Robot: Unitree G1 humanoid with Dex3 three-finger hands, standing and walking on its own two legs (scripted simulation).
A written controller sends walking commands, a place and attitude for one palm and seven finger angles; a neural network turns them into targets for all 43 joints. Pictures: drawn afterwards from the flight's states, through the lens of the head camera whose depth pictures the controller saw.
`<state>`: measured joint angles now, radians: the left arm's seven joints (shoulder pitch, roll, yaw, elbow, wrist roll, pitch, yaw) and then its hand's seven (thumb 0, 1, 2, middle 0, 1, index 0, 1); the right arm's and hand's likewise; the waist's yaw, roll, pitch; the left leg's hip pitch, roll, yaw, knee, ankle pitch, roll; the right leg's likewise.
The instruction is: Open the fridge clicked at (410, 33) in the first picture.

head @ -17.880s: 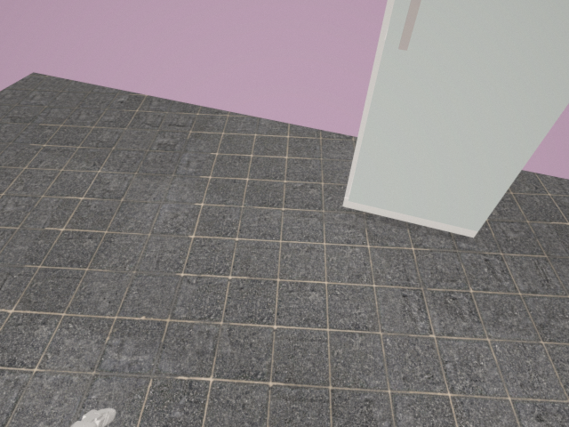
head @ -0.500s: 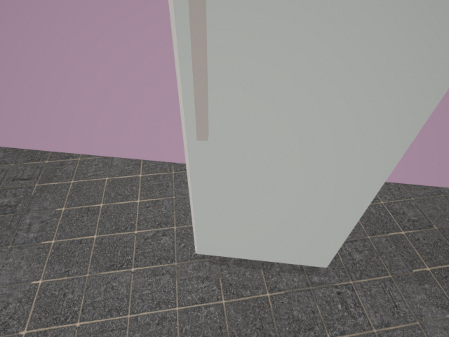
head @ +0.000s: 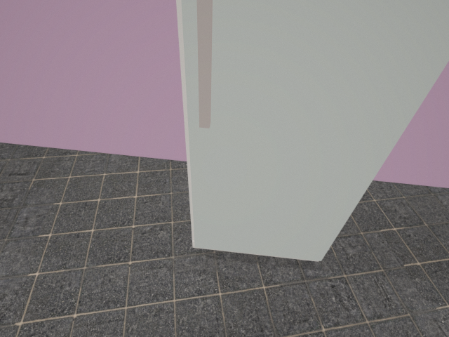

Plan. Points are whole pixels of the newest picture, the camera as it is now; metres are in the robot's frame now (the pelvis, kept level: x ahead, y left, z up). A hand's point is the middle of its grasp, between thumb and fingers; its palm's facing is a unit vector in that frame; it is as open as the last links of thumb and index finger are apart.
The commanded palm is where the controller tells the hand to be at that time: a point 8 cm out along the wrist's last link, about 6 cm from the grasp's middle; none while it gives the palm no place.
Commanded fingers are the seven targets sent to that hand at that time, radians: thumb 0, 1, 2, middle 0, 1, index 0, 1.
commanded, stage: look again from close up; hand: left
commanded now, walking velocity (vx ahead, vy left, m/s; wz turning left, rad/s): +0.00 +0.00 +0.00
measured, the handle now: (206, 43) +0.62 +0.07 +0.26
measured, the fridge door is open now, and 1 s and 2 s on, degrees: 0 0 0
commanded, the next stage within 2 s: shuffle to correct the standing spot in 0.70 s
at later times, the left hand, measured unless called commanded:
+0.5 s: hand out of the picture -0.01 +0.15 -0.16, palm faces -0.02 -0.98 -0.17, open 7.4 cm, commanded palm none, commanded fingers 0.00 0.90 0.90 -0.20 -0.30 -0.20 -0.30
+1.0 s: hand out of the picture -0.02 +0.15 -0.15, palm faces +0.01 -0.99 -0.16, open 7.4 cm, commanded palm none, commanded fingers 0.00 0.90 0.90 -0.20 -0.30 -0.20 -0.30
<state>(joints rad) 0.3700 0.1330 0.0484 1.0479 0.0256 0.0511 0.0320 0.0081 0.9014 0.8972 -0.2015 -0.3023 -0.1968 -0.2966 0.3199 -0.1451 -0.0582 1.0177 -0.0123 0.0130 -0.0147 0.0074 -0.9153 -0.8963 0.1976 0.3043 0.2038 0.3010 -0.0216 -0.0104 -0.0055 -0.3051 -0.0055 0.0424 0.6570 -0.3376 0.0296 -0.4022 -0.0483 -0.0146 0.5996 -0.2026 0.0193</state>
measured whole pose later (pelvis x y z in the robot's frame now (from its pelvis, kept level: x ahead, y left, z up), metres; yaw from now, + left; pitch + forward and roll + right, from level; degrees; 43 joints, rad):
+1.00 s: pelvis +0.00 -0.01 +0.02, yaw -2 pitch +0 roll +0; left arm 0.38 0.12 0.02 1.09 0.03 -0.01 0.02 0.01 0.90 0.90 -0.20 -0.30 -0.19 -0.30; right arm 0.31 -0.13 -0.02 1.10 -0.02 0.02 -0.02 0.01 -0.92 -0.90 0.20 0.30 0.20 0.30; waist -0.01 0.01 -0.01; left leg -0.27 0.00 0.07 0.47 -0.25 0.03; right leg -0.22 -0.01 -0.02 0.48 -0.31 -0.01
